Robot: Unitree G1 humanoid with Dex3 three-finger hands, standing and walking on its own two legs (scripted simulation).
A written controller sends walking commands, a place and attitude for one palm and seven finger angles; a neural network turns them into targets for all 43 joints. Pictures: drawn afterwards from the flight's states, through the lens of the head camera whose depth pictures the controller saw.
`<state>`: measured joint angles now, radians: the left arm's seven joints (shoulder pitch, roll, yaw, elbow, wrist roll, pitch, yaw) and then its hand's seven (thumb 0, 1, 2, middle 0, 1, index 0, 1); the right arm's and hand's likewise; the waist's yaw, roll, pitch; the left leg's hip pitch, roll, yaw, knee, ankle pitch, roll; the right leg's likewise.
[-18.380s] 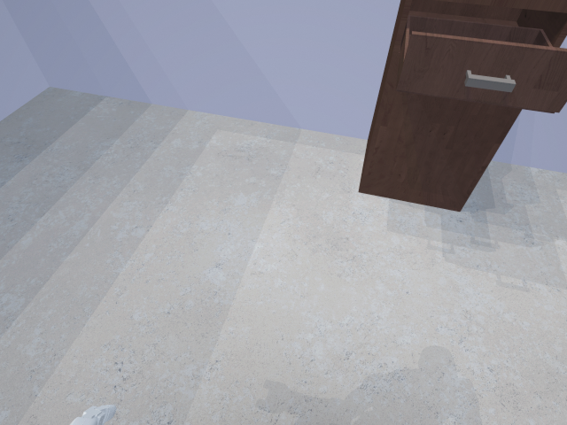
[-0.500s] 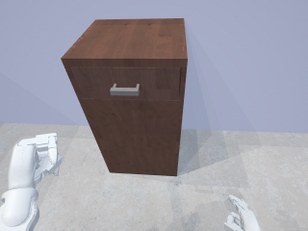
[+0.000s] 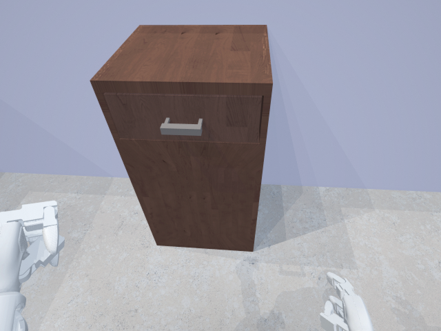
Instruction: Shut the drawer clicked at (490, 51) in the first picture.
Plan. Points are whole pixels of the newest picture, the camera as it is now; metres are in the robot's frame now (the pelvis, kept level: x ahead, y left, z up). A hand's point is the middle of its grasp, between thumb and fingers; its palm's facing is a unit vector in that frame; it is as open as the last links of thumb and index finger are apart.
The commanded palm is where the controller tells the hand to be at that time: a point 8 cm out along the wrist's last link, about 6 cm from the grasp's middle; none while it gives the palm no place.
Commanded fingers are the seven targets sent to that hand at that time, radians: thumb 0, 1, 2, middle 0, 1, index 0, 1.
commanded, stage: step back with the hand held close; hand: left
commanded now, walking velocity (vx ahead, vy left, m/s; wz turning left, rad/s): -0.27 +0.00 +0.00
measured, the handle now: (182, 125) +0.64 +0.19 +0.02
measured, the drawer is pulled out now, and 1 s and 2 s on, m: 0.00 0.00 0.00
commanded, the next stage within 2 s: stop stepping back and stand still in 1.08 s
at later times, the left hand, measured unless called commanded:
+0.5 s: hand (25, 286) +0.13 +0.26 +0.15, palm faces +0.32 -0.81 -0.49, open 3.3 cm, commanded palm +0.07 +0.30 +0.17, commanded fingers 0.00 0.90 0.90 -1.40 -1.60 -1.40 -1.60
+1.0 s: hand out of the picture +0.03 +0.27 +0.16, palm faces +0.43 -0.78 -0.45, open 3.3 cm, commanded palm -0.05 +0.31 +0.17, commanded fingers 0.00 0.90 0.90 -1.40 -1.60 -1.40 -1.60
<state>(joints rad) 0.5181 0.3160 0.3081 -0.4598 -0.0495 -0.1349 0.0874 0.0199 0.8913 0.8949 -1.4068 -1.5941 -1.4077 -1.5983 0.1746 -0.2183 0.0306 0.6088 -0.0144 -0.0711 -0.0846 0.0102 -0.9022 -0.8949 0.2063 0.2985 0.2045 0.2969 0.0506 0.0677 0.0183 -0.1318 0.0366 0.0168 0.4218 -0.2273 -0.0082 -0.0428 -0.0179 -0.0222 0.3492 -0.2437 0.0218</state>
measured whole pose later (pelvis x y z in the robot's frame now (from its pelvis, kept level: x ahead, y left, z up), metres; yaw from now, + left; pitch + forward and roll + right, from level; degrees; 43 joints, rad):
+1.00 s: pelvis -0.15 +0.02 -0.02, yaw +5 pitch -1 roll -5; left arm 0.53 0.40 0.40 -0.59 -0.01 -0.30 0.15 0.02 0.89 0.89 -1.41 -1.59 -1.41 -1.60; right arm 0.18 -0.20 -0.04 0.60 -0.01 -0.09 -0.10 0.01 -0.90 -0.89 0.21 0.30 0.20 0.30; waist -0.02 0.05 0.07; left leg -0.52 0.05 -0.02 0.58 -0.10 0.06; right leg -0.45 0.08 0.04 0.84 -0.37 0.03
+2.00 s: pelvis -0.29 +0.04 -0.01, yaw +1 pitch -1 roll +0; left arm 0.63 0.39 0.38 -0.57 -0.02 -0.24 0.14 0.02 0.89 0.89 -1.41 -1.59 -1.41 -1.60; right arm 0.26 -0.18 0.01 0.64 0.00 -0.12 -0.06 0.01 -0.90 -0.89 0.21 0.30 0.20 0.30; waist -0.03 0.01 -0.01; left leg -0.32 0.04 0.04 0.64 -0.32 0.01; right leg -0.24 0.03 -0.06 0.56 -0.31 -0.05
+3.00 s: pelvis -0.30 +0.06 +0.00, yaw +2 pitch -2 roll +0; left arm 0.28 0.11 0.00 1.15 0.01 0.00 0.03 0.02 0.92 0.89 -0.21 -0.30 -0.21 -0.31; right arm 0.33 -0.10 -0.01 1.14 -0.01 0.02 -0.03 0.00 -0.91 -0.89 0.20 0.30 0.20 0.30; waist -0.01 0.02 0.04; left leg -0.20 0.00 0.07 0.42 -0.19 0.03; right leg -0.18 -0.01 -0.06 0.42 -0.22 -0.02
